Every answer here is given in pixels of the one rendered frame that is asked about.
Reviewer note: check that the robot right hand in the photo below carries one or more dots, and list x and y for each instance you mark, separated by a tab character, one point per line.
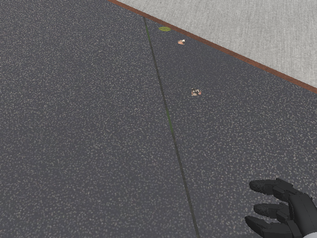
297	219

